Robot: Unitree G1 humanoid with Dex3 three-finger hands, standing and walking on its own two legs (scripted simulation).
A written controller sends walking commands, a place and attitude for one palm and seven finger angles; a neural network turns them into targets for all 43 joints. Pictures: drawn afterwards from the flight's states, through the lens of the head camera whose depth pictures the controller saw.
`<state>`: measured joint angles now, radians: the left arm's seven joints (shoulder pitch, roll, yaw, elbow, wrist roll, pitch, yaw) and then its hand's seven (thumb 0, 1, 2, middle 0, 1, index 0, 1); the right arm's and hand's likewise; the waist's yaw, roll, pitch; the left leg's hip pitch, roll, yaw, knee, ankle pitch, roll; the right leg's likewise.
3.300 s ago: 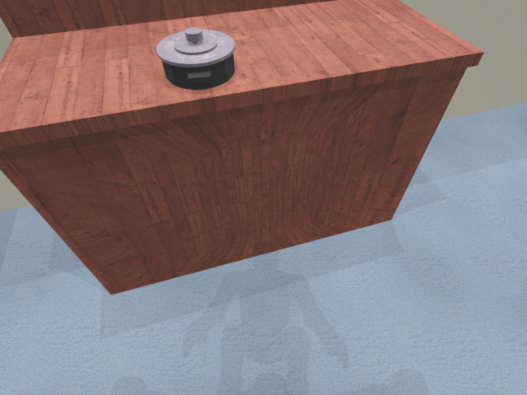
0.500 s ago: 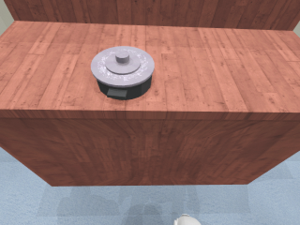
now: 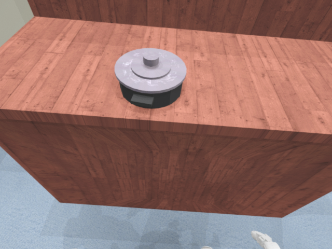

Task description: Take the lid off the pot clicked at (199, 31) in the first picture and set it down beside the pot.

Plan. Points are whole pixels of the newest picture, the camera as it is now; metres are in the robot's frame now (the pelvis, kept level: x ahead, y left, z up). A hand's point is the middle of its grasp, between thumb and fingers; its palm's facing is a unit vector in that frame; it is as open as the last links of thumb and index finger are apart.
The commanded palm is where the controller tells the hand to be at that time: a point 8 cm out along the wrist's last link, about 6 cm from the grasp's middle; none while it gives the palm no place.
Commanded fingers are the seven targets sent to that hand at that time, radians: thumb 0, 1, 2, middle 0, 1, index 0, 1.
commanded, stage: come to a stop and stand still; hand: left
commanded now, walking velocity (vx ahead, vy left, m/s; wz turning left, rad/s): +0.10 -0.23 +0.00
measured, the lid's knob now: (151, 58) +0.52 +0.10 +0.18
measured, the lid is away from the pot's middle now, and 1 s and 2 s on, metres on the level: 0.00 0.00 0.00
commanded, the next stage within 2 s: look again from close up in 0.84 s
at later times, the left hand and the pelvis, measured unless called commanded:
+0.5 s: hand out of the picture +0.03 +0.16 -0.16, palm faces -0.01 -0.98 -0.20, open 7.4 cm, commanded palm none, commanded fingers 0.00 0.90 0.90 -0.20 -0.30 -0.20 -0.30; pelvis +0.00 -0.01 +0.02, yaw -1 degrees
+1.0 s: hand out of the picture +0.00 +0.13 -0.16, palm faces +0.02 -0.98 -0.19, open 7.4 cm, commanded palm none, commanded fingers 0.00 0.90 0.90 -0.20 -0.30 -0.20 -0.30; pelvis +0.00 -0.03 +0.02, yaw -1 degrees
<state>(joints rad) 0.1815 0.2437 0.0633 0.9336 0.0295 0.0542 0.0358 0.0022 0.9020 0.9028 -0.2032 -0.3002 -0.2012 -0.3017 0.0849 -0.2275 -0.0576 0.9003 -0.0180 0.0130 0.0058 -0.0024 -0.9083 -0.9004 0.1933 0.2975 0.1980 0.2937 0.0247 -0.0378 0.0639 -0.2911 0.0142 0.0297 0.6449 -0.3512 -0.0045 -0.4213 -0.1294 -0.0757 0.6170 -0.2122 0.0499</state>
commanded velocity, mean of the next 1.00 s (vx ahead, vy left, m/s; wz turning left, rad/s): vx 0.00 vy -0.04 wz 0.00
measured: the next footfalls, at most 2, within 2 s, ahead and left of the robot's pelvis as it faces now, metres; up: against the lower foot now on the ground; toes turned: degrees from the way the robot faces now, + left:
right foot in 0.46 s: -0.01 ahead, -0.13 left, +0.00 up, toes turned -1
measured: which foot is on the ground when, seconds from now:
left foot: down 0.00-1.00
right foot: up 0.00-0.44, down 0.46-1.00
